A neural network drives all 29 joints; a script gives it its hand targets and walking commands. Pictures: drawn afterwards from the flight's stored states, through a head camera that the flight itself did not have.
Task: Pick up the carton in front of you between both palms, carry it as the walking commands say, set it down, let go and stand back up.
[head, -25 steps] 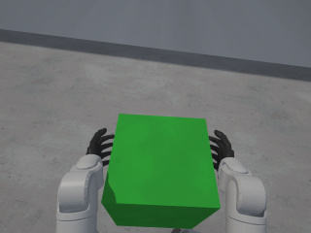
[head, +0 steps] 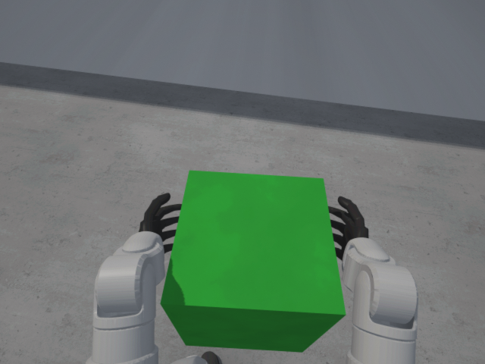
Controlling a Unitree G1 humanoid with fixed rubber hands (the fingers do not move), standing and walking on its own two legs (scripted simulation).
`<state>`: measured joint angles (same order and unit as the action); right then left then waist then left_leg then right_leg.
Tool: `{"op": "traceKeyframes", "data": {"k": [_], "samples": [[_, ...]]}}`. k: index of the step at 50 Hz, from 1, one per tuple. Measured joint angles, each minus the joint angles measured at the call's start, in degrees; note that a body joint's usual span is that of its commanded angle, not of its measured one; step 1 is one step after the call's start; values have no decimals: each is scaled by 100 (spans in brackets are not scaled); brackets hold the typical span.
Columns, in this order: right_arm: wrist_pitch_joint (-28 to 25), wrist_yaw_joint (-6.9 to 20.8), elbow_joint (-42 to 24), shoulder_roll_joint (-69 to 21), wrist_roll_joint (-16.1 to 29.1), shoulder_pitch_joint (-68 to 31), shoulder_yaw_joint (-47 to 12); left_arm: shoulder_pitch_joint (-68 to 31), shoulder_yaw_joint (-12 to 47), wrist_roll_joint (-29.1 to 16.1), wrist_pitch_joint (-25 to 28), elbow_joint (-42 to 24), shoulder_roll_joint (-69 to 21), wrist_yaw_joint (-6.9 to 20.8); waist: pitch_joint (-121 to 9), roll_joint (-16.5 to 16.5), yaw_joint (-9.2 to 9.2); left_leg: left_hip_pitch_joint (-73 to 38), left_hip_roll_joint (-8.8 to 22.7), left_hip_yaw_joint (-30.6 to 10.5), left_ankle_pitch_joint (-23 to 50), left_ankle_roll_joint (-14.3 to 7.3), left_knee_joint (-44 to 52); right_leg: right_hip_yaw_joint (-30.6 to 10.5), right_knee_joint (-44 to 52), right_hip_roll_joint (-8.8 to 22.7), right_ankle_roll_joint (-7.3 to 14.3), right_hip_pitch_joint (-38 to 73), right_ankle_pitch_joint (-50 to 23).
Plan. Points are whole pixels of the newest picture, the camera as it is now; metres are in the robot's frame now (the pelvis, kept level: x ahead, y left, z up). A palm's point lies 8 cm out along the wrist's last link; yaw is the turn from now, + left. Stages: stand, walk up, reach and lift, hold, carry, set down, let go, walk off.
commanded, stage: carry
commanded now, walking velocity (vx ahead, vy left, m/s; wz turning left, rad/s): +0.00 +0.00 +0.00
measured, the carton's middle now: (249, 267) +0.26 +0.00 +0.02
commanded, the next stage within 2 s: none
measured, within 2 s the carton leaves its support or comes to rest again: neither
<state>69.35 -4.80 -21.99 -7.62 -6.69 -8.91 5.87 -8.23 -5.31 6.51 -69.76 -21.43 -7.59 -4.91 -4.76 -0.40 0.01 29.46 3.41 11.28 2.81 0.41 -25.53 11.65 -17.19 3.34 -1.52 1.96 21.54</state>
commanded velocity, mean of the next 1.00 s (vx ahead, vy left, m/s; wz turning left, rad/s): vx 0.00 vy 0.00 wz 0.00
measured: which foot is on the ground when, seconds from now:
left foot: up 0.00-0.00, down 0.02-1.00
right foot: down 0.00-0.02, up 0.04-0.26, down 0.28-1.00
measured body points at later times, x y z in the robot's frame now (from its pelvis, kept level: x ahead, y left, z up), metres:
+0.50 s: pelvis +0.18 +0.00 +0.00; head +0.15 +0.00 +0.45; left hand +0.46 +0.15 +0.08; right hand +0.45 -0.16 +0.08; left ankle +0.16 +0.10 -0.73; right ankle +0.12 -0.11 -0.73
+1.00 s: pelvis +0.18 +0.00 +0.00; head +0.16 +0.00 +0.45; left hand +0.47 +0.14 +0.02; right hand +0.47 -0.16 +0.03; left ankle +0.16 +0.10 -0.74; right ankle +0.12 -0.11 -0.74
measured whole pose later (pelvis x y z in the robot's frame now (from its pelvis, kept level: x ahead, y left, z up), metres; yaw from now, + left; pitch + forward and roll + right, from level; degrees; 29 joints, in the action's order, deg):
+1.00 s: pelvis +0.18 +0.00 +0.00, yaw -1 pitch +2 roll +0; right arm 41.3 -0.8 10.3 -7.9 -13.9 -10.9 9.4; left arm -9.9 -8.7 13.7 -42.3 9.9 -7.8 -1.2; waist -6.5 0.0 0.1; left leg 15.3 3.6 10.6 -17.7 -0.6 -30.9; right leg 8.8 -30.0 3.0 0.2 -12.0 20.3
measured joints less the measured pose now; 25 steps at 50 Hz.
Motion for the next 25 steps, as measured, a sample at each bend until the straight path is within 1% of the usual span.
{"op": "traceKeyframes", "data": {"k": [1, 2, 3, 4, 5, 6, 7, 8, 11, 12, 13, 14, 15, 16, 20, 25], "samples": [[9, 2, 49, -4, 0, -19, 0, 14, -6, 15, -9, 17, 3, 6, 7, -31, -12, -253, -32, 105, 272, -31, 265, 5, -372, 25, -66, 22, 272], [-43, 2, 170, -7, -10, -39, -28, -6, -60, 20, 1, 78, 12, 14, 10, 68, 17, -356, -103, 179, -92, -254, 197, 1, -943, 161, -119, -123, 525], [-118, 4, 332, -14, -27, -99, -41, -71, -143, 24, 10, 167, 14, 19, 80, 208, 48, -340, -174, 230, -447, -426, -5, -194, -1738, 239, -168, -440, 627], [-174, 7, 482, -23, -32, -163, -36, -112, -214, 36, 20, 239, 6, 22, 173, 284, 51, -352, -192, 259, -675, -533, -118, -438, -2525, 194, -191, -823, 771], [-216, 10, 589, -30, -25, -192, -26, -110, -253, 56, 36, 282, -11, 23, 259, 314, 44, -406, -184, 273, -777, -579, -112, -614, -3117, 100, -172, -1183, 895], [-243, 13, 645, -31, -12, -187, -18, -80, -242, 72, 50, 300, -9, 22, 337, 316, 35, -493, -161, 273, -701, -469, -20, -706, -3428, 16, -127, -1477, 967], [-264, 15, 658, -28, 3, -155, -16, -39, -208, 75, 68, 303, 0, 15, 397, 307, 28, -597, -157, 272, -713, -462, 98, -735, -3418, -30, -87, -1691, 996], [-283, 16, 639, -22, 17, -113, -16, -4, -171, 66, 87, 293, 6, 3, 448, 295, 25, -700, -160, 269, -739, -485, 222, -738, -3171, -51, -62, -1839, 977], [-367, 20, 488, -6, 53, 0, -27, 57, -85, 40, 175, 202, 11, -21, 547, 256, 32, -951, -167, 249, -806, -503, 454, -695, -2080, -58, -21, -2064, 627], [-401, 22, 430, -2, 61, 37, -34, 75, -59, 36, 208, 162, 11, -23, 553, 249, 39, -1018, -171, 239, -855, -489, 458, -656, -1724, -37, -15, -2075, 367], [-431, 24, 371, 2, 69, 76, -44, 96, -32, 34, 234, 118, 13, -24, 542, 252, 42, -1080, -180, 231, -928, -468, 423, -603, -1334, -3, -15, -2037, -42], [-455, 27, 314, 6, 76, 117, -58, 122, -8, 34, 250, 70, 14, -24, 510, 266, 45, -1135, -197, 226, -1029, -442, 345, -548, -1012, 45, -10, -1960, -594], [-474, 32, 271, 13, 78, 169, -71, 161, 24, 35, 268, 41, 15, -24, 445, 262, 52, -1187, -207, 209, -1151, -412, 248, -495, -885, 82, 7, -1848, -1079], [-475, 38, 246, 18, 77, 214, -80, 209, 57, 38, 283, 32, 17, -23, 354, 220, 52, -1245, -192, 188, -1267, -378, 177, -463, -884, 76, 41, -1756, -1094], [-424, 61, 277, 21, 23, 235, -86, 238, 81, 64, 282, 111, 23, 4, -64, 65, 54, -1418, -118, 130, -1619, -267, -11, -400, -926, 21, 100, -1479, -513], [-493, 127, 748, 12, -164, 94, -36, 122, 14, 187, 424, 636, 16, 89, -396, 5, 22, -1445, -40, 39, -1925, -139, -337, -360, -1053, -19, 98, -1351, -260]]}}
